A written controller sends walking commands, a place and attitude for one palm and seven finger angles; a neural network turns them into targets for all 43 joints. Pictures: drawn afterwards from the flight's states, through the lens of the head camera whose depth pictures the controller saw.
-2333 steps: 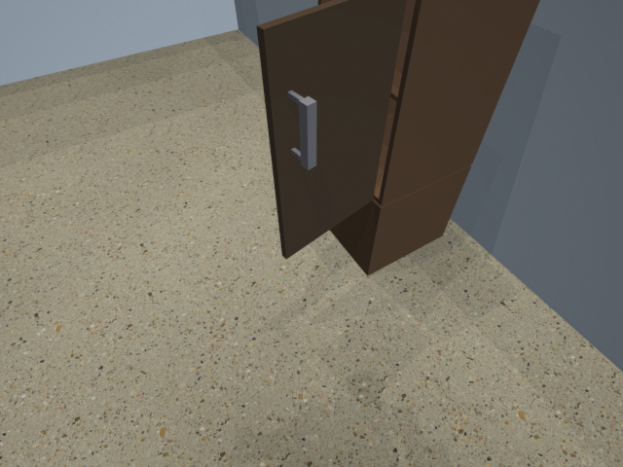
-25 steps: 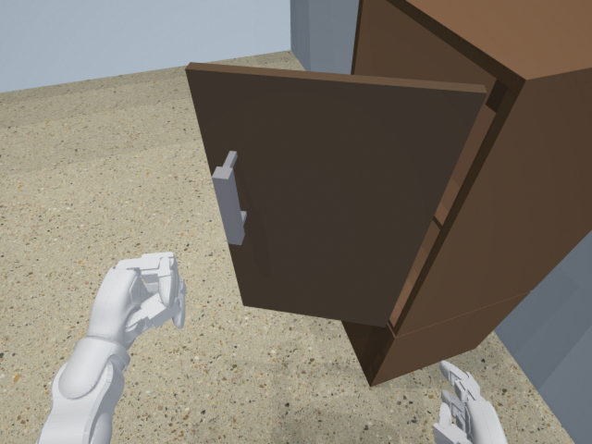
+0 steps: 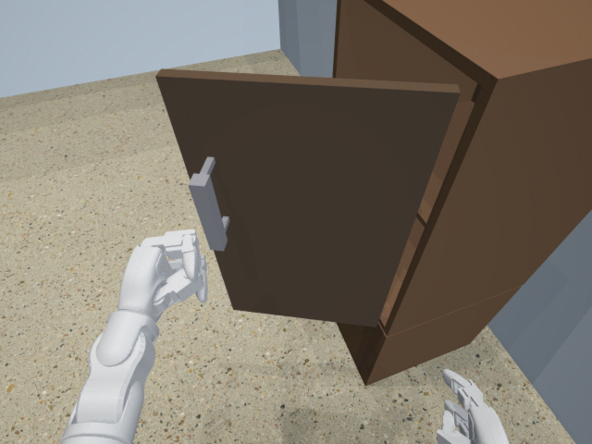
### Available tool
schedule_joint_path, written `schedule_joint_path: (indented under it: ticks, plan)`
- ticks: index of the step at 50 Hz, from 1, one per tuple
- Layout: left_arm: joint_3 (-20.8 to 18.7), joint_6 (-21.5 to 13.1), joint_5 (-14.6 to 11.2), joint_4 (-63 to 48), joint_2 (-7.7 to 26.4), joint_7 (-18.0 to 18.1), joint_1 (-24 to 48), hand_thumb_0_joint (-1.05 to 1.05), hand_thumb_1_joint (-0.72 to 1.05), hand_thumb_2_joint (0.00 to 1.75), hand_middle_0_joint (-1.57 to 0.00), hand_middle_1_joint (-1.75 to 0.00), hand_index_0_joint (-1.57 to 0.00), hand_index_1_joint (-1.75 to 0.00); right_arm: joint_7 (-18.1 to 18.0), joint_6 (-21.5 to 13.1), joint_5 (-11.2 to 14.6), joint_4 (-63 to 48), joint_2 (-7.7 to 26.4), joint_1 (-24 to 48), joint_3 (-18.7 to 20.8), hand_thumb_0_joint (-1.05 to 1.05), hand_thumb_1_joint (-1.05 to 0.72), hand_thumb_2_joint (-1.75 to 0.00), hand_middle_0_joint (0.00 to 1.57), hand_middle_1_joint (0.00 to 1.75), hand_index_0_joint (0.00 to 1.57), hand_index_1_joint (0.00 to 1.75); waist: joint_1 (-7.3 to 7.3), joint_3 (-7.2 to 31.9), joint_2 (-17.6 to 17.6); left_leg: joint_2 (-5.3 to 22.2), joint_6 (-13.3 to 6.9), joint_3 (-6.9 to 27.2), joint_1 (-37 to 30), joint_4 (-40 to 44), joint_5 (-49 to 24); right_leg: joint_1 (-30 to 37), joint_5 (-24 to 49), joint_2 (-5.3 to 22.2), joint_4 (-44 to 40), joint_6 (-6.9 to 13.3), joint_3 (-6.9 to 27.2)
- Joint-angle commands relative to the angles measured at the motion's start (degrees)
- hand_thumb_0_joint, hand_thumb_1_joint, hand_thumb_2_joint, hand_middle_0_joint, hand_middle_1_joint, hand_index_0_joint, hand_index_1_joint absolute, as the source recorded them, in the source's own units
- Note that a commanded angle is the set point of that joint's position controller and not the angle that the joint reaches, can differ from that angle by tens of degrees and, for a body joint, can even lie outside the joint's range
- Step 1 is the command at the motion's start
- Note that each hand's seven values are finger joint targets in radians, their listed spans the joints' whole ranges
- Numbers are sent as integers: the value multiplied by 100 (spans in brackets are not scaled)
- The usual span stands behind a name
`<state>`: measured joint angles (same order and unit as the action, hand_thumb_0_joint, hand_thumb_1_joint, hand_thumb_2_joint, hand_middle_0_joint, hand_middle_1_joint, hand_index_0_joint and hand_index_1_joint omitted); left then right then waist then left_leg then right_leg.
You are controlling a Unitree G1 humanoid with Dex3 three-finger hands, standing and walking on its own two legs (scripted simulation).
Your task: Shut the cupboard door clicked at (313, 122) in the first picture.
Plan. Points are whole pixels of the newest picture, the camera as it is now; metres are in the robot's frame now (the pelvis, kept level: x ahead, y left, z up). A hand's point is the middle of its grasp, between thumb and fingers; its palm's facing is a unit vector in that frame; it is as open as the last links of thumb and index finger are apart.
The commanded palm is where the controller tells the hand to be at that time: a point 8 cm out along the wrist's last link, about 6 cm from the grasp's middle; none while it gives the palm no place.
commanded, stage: bring the fist close to the handle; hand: left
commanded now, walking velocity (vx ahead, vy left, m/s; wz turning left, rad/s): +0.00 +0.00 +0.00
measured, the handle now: (214, 205) +0.43 +0.15 +0.08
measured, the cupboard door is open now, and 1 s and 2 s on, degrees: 62 60 39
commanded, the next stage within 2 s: push the door shut along its arc in 0.60 s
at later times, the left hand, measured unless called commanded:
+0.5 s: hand (220, 258) +0.33 +0.12 +0.09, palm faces -0.06 -1.00 -0.03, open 3.1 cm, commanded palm +0.31 +0.17 +0.09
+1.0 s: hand (223, 239) +0.36 +0.12 +0.09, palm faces -0.13 -0.99 -0.04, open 3.1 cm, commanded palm +0.36 +0.17 +0.09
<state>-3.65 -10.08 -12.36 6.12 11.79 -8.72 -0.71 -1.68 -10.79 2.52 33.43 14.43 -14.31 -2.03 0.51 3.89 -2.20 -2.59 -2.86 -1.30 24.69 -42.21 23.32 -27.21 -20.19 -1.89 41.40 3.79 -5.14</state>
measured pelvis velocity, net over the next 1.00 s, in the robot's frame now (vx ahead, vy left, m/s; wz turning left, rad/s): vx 0.00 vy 0.00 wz -0.01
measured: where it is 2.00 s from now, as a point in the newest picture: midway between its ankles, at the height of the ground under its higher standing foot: outside the picture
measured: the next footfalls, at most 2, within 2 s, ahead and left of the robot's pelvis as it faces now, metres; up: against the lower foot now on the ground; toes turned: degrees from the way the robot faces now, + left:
none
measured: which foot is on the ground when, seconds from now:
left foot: down 0.00-1.00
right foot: down 0.00-1.00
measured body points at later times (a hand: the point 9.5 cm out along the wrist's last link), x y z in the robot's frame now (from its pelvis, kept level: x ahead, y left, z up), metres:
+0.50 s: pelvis +0.00 +0.00 +0.00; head +0.03 -0.02 +0.45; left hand +0.33 +0.17 +0.09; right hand +0.15 -0.25 -0.09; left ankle -0.02 +0.09 -0.71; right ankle +0.01 -0.07 -0.71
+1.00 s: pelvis +0.00 +0.00 +0.00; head +0.04 -0.01 +0.45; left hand +0.37 +0.18 +0.09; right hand +0.14 -0.24 -0.10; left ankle -0.02 +0.09 -0.71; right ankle +0.01 -0.07 -0.71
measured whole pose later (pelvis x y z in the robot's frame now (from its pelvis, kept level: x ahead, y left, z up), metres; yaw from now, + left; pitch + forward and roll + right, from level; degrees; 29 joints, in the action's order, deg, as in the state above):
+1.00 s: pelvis +0.00 +0.00 +0.00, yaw +0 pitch +6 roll +0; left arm -3.2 -13.4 -11.2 28.0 12.2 -8.9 17.9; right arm -1.2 -5.6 3.0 35.1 14.4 -14.1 -1.8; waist 1.6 2.7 -1.6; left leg -2.8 -2.9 -1.9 24.0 -39.7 22.0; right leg -27.1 -19.2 -1.7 39.8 3.7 -4.4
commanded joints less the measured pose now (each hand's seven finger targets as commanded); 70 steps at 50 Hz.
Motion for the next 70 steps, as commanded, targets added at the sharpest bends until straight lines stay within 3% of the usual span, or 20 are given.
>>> schedule_joint_path:
  ticks: [1, 2, 8, 17, 20, 24, 27, 31, 32, 33, 34, 36, 41, 47, 51, 57, 60, 62, 67, 70]
  plan:
    - [-204, -336, -25, -1049, 500, 91, 1569, 0, 90, 90, -130, -150, -130, -150, -16, -224, 42, -870, 624, 369, 236, 0, -90, -90, 20, 30, 20, 30, 68, 1159, 307, 179, 129, 258, -227, 551, -1491, 874, 1449, 271, -603, -290, 531]
    - [-348, -344, -17, -987, 669, 135, 1626, 0, 90, 90, -130, -150, -130, -150, -19, -195, 35, -853, 654, 349, 248, 0, -90, -90, 20, 30, 20, 30, 52, 1228, 519, 183, 112, 254, -157, 527, -1494, 999, 1463, 283, -617, -310, 589]
    - [-180, -422, 74, -770, 448, 264, 1987, 0, 90, 90, -130, -150, -130, -150, 37, -66, 32, -840, 597, 332, 251, 0, -90, -90, 20, 30, 20, 30, 66, 1423, 336, 174, 123, 184, -295, 537, -1769, 1136, 1931, 292, -554, -309, 601]
    - [-305, -512, 99, -441, 537, 329, 2037, 0, 90, 90, -130, -150, -130, -150, 58, 96, 37, -862, 620, 319, 275, 0, -90, -90, 20, 30, 20, 30, -15, 1435, 421, 185, 125, 144, -330, 624, -1758, 1258, 1981, 291, -613, -307, 608]
    - [-266, -568, 85, -377, 478, 327, 2186, 0, 90, 90, -130, -150, -130, -150, 54, 127, 54, -828, 601, 342, 271, 0, -90, -90, 20, 30, 20, 30, 51, 1242, 453, 187, 119, 123, -285, 670, -1651, 1173, 1892, 287, -688, -324, 630]
    - [-231, -653, 98, -480, 474, 351, 2216, 0, 90, 90, -130, -150, -130, -150, 52, 114, 50, -819, 599, 347, 286, 0, -90, -90, 20, 30, 20, 30, 45, 1373, 260, 187, 121, 126, -416, 670, -1684, 1179, 1901, 284, -681, -312, 632]
    - [-308, -660, 102, -251, 578, 364, 2285, 0, 90, 90, -130, -150, -130, -150, 39, 136, 45, -779, 637, 333, 289, 0, -90, -90, 20, 30, 20, 30, 67, 1191, 483, 184, 103, 138, -313, 687, -1509, 1134, 1688, 294, -754, -333, 648]
    - [-262, -656, 80, -139, 523, 298, 2426, 0, 90, 90, -130, -150, -130, -150, 39, 151, 63, -760, 624, 347, 277, 0, -90, -90, 20, 30, 20, 30, 84, 1239, 387, 166, 105, 119, -316, 697, -1464, 1126, 1658, 292, -766, -326, 670]
    - [-416, -655, 85, -58, 709, 316, 2448, 0, 90, 90, -130, -150, -130, -150, 24, 169, 65, -750, 654, 339, 289, 0, -90, -90, 20, 30, 20, 30, 82, 1188, 471, 184, 100, 133, -297, 690, -1460, 1141, 1619, 299, -781, -330, 677]
    - [-204, -670, 75, -170, 478, 283, 2574, 0, 90, 90, -130, -150, -130, -150, 32, 160, 66, -767, 620, 356, 282, 0, -90, -90, 20, 30, 20, 30, 114, 1295, 338, 170, 93, 116, -382, 688, -1543, 1146, 1752, 299, -752, -333, 676]
    - [-396, -679, 61, -164, 639, 296, 2488, 0, 90, 90, -130, -150, -130, -150, 33, 157, 68, -753, 627, 327, 302, 0, -90, -90, 20, 30, 20, 30, 42, 1429, 293, 177, 113, 127, -410, 687, -1627, 1233, 1839, 289, -718, -314, 665]
    - [-258, -703, 68, -187, 509, 262, 2433, 0, 90, 90, -130, -150, -130, -150, 43, 143, 64, -774, 609, 325, 288, 0, -90, -90, 20, 30, 20, 30, 52, 1450, 241, 182, 124, 142, -479, 696, -1723, 1203, 1939, 273, -679, -293, 607]
    - [-97, -697, 110, 346, 559, 131, 3385, 0, 90, 90, -130, -150, -130, -150, 9, 206, 85, -634, 677, 250, 274, 0, -90, -90, 20, 30, 20, 30, 294, 1159, 392, 186, 105, 188, -393, 674, -1461, 856, 1646, 258, -717, -308, 608]
    - [-277, -717, 39, 878, 753, -21, 3891, 0, 90, 90, -130, -150, -130, -150, -11, 271, 70, -597, 719, 141, 289, 0, -90, -90, 20, 30, 20, 30, 224, 1632, 342, 182, 115, 236, -549, 667, -1792, 1085, 1955, 268, -601, -262, 578]
    - [-44, -806, 21, 1198, 578, -200, 4512, 0, 90, 90, -130, -150, -130, -150, 4, 295, 82, -502, 735, 48, 285, 0, -90, -90, 20, 30, 20, 30, 375, 1559, 364, 187, 119, 268, -559, 650, -1794, 853, 1947, 239, -582, -252, 539]
    - [-214, -940, 17, 1697, 888, -398, 5033, 0, 90, 90, -130, -150, -130, -150, -16, 383, 74, -427, 814, -89, 307, 0, -90, -90, 20, 30, 20, 30, 390, 1641, 283, 170, 103, 291, -546, 644, -1735, 849, 1841, 245, -566, -223, 546]
    - [-3, -993, -14, 2061, 646, -493, 5545, 0, 90, 90, -130, -150, -130, -150, -9, 379, 88, -337, 815, -165, 308, 0, -90, -90, 20, 30, 20, 30, 516, 1616, 247, 183, 117, 375, -645, 642, -1665, 518, 1637, 196, -553, -207, 486]
    - [-174, -1047, -3, 2303, 890, -535, 5738, 0, 90, 90, -130, -150, -130, -150, -23, 407, 71, -281, 865, -252, 323, 0, -90, -90, 20, 30, 20, 30, 529, 1647, 342, 179, 100, 387, -590, 635, -1604, 535, 1579, 198, -543, -205, 489]
    - [81, -1174, -14, 2825, 674, -729, 6462, 0, 90, 90, -130, -150, -130, -150, -12, 418, 73, -211, 886, -366, 319, 0, -90, -90, 20, 30, 20, 30, 670, 1749, 160, 173, 112, 445, -676, 583, -1582, 214, 1457, 180, -452, -187, 460]
    - [-105, -1252, -9, 3194, 856, -774, 6829, 0, 90, 90, -130, -150, -130, -150, -8, 419, 50, -94, 944, -497, 336, 0, -90, -90, 20, 30, 20, 30, 705, 1804, 165, 185, 150, 526, -684, 553, -1578, 26, 1362, 160, -394, -165, 432]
